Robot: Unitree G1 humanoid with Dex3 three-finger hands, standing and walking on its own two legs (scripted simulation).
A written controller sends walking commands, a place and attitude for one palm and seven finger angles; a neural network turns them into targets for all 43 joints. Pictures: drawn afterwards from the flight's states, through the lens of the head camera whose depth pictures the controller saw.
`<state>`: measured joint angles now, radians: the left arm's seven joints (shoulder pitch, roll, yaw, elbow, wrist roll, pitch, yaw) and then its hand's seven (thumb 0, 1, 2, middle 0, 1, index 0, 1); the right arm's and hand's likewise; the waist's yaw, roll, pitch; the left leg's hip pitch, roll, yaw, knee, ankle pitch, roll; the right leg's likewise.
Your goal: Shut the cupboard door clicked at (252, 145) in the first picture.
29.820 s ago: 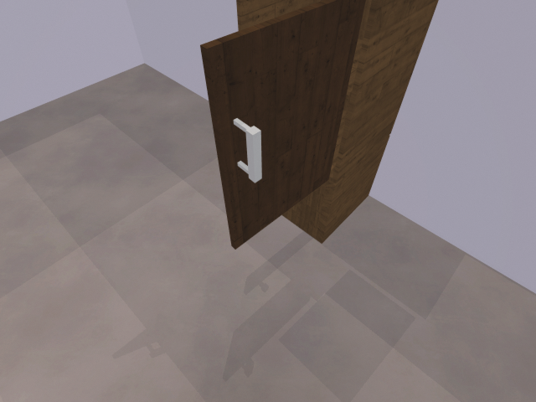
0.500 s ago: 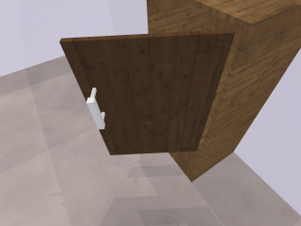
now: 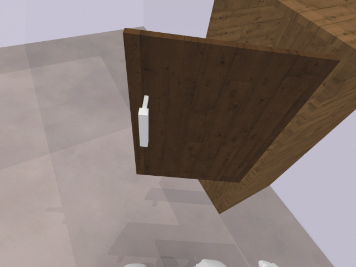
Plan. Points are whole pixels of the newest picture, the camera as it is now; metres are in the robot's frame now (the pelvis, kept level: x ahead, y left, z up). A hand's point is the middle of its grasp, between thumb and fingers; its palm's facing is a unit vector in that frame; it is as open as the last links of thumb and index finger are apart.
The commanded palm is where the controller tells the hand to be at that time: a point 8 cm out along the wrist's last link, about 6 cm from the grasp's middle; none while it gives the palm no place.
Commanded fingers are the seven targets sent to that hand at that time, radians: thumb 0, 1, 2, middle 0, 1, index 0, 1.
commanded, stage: come to a stop and stand still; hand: left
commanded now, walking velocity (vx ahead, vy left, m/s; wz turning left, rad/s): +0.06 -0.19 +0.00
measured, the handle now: (145, 122) +0.44 +0.13 +0.03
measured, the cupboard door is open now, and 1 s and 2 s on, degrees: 59 59 59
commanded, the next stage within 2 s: look again from close up in 1.16 s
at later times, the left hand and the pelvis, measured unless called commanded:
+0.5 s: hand out of the picture +0.00 +0.13 -0.16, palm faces -0.01 -0.98 -0.21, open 7.3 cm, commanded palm none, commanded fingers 0.00 0.90 0.90 -0.20 -0.30 -0.20 -0.30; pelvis -0.04 -0.05 +0.01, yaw -1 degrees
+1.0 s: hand out of the picture -0.02 +0.15 -0.18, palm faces +0.03 -0.99 -0.15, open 7.4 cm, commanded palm none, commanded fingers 0.00 0.90 0.90 -0.20 -0.30 -0.20 -0.30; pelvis -0.02 -0.01 +0.00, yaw -1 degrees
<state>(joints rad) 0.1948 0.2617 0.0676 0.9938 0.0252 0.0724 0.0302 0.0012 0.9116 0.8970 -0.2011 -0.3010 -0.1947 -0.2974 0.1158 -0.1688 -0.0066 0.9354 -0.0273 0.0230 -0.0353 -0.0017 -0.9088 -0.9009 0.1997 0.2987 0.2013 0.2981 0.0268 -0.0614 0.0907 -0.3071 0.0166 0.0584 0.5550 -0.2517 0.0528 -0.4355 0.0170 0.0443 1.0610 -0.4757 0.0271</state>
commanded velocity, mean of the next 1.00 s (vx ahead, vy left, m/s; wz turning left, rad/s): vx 0.05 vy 0.03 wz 0.00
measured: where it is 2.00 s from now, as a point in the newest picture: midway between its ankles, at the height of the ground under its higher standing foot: outside the picture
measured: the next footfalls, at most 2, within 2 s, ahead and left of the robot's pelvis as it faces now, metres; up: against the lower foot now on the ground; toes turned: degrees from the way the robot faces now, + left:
right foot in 0.40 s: -0.04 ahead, -0.17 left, +0.00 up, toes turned -2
left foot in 0.74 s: +0.03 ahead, +0.06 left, +0.00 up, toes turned -2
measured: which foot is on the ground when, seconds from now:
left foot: down 0.00-0.40, up 0.42-0.72, down 0.74-1.00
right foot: up 0.00-0.38, down 0.40-1.00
